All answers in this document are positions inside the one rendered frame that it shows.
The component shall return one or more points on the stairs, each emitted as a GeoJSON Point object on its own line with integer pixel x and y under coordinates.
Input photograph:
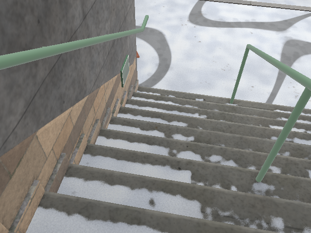
{"type": "Point", "coordinates": [180, 162]}

